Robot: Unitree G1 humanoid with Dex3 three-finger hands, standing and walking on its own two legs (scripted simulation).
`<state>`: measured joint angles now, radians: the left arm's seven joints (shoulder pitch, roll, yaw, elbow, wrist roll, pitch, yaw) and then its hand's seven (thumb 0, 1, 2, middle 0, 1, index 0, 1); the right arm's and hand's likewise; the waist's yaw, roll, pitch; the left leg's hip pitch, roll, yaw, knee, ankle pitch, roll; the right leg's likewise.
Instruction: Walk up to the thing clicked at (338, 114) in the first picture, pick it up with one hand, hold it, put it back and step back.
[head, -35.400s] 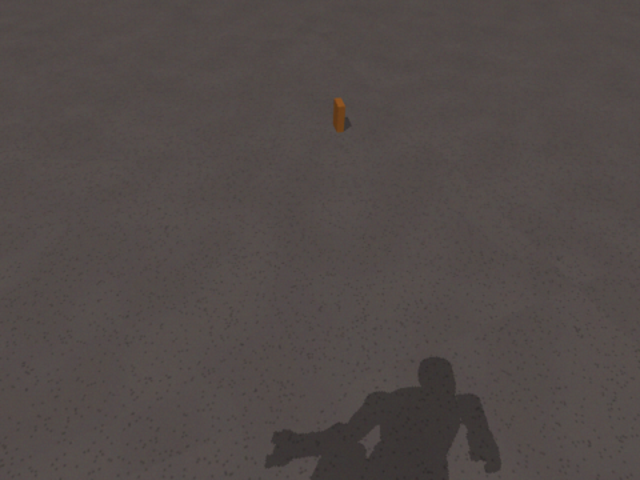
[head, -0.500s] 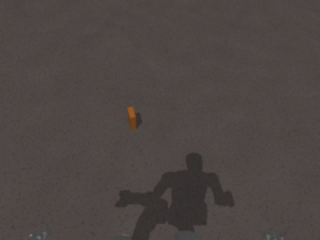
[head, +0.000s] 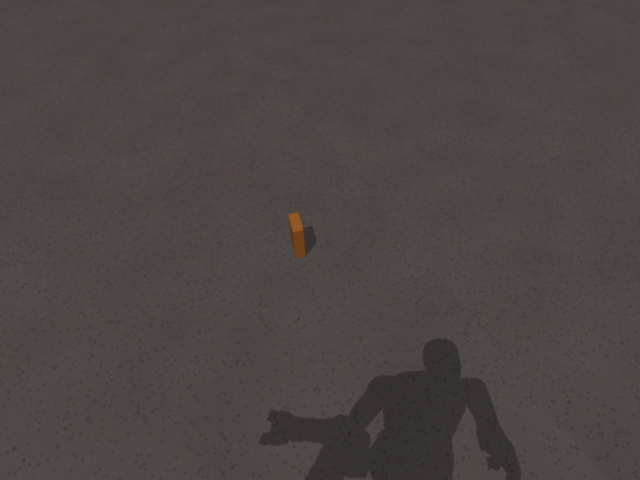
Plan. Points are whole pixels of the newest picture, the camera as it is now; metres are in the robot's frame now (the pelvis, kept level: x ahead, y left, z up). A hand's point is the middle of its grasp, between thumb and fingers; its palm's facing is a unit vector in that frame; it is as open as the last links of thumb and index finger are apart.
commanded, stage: step back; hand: left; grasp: from the side
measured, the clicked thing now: (296, 235) +1.06 +0.17 -0.68
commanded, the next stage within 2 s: stand in 0.86 s
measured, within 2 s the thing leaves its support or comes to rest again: neither
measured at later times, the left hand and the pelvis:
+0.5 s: hand out of the picture +0.08 +0.25 -0.14, palm faces +0.04 -0.93 -0.37, open 7.4 cm; pelvis +0.03 -0.01 +0.00, yaw +1 degrees
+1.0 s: hand out of the picture +0.15 +0.26 -0.14, palm faces +0.00 -0.94 -0.34, open 7.4 cm; pelvis +0.05 +0.01 +0.02, yaw +0 degrees
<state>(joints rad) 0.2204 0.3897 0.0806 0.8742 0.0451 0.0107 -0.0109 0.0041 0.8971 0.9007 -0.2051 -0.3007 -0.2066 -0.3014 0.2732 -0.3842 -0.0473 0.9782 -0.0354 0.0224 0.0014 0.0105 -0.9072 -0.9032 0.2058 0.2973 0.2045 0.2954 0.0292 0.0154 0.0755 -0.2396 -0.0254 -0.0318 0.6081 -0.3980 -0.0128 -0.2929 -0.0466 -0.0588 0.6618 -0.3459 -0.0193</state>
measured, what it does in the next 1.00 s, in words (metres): steps on the spot: left foot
